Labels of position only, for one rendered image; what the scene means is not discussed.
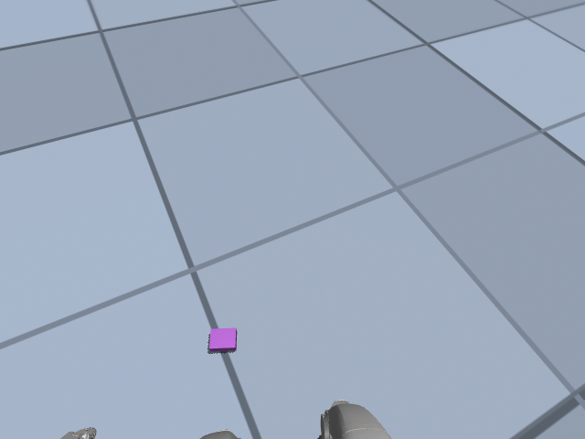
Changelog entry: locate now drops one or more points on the small box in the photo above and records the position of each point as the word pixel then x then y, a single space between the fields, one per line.
pixel 223 339

